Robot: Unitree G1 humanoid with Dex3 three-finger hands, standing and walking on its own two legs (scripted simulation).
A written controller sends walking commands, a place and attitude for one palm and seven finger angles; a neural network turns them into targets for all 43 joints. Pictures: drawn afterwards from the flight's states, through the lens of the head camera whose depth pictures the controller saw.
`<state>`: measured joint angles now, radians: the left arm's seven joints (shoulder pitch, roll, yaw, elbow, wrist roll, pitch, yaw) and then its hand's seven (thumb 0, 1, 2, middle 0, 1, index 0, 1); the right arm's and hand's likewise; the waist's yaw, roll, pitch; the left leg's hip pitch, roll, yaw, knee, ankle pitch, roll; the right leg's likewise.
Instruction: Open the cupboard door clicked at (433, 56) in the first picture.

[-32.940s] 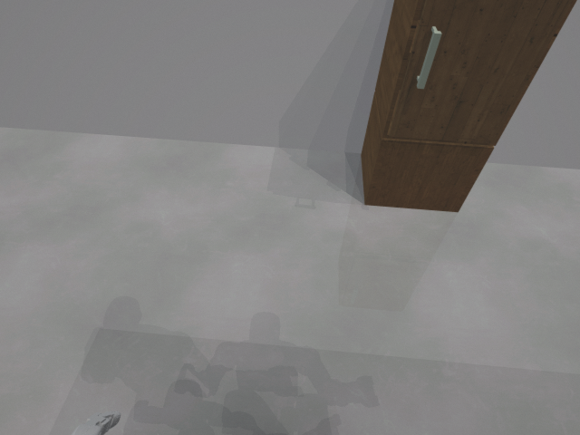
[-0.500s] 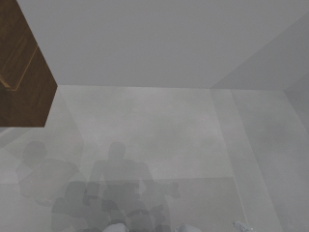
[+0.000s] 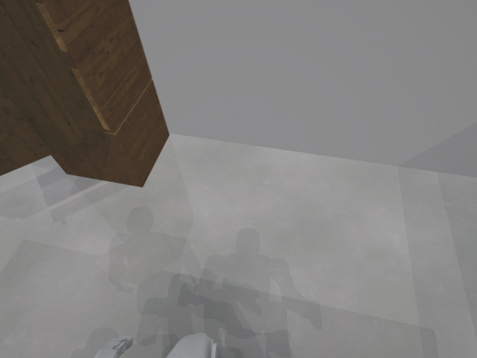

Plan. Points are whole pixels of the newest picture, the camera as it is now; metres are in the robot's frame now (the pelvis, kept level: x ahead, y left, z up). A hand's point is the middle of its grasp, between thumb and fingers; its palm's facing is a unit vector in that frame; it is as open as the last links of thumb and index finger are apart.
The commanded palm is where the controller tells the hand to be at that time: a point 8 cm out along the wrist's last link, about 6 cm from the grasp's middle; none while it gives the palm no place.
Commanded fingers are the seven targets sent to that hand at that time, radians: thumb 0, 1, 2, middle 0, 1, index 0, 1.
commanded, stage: turn to face it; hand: left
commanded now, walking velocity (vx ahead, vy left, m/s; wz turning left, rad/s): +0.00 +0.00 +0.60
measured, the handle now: out of the picture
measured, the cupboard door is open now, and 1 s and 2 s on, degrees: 46 46 46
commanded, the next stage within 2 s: take the last steps up to it in 0.80 s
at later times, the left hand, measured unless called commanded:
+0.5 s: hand out of the picture +0.04 +0.25 -0.16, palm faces +0.31 -0.91 -0.28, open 7.4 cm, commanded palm none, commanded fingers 0.00 0.90 0.90 -0.20 -0.30 -0.20 -0.30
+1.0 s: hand out of the picture -0.06 +0.19 -0.19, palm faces +0.53 -0.83 -0.19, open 7.4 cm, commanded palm none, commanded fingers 0.00 0.90 0.90 -0.20 -0.30 -0.20 -0.30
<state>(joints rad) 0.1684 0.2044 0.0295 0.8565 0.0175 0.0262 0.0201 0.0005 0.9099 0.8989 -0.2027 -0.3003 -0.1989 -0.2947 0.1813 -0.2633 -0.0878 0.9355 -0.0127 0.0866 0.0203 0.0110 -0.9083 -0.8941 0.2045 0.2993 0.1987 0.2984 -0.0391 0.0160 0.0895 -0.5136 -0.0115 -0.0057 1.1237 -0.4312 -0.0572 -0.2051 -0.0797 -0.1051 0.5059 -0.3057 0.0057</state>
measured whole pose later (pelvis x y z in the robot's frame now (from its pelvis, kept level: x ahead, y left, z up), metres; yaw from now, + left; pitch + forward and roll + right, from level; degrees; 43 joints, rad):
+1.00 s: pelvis +0.01 +0.00 -0.01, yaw +30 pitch +0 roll +0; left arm 0.24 0.24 0.05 0.97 0.02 0.07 0.01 0.00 0.91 0.90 -0.20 -0.30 -0.20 -0.29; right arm 0.14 -0.19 -0.03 0.94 -0.03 0.02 -0.01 0.01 -0.91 -0.89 0.20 0.30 0.20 0.30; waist 0.02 -0.06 0.08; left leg -0.27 -0.01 0.04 0.58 -0.30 0.04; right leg -0.37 -0.09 -0.06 0.93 -0.52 0.04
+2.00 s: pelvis +0.20 +0.18 -0.01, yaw +34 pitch +0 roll +2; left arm 0.13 0.19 0.05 0.97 0.03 -0.02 -0.03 0.00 0.92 0.90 -0.20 -0.30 -0.19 -0.29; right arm 0.37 -0.16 -0.03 1.10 -0.03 -0.04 -0.01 0.01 -0.92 -0.89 0.21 0.30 0.20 0.30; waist -0.02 -0.01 0.04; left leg -0.08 0.01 0.17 0.44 -0.35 0.00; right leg -0.38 -0.08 -0.10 0.59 -0.23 -0.01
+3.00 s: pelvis +0.36 +0.29 +0.00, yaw +34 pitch +0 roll +1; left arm 0.15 0.19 0.03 0.98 0.02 0.02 0.03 0.00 0.91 0.90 -0.20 -0.30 -0.20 -0.29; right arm 0.20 -0.21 -0.06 1.04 0.00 0.07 -0.03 0.01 -0.91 -0.89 0.20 0.30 0.20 0.30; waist -0.01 0.00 0.07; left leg -0.36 0.00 0.04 0.90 -0.50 -0.04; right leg -0.24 -0.03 -0.07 0.51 -0.26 -0.03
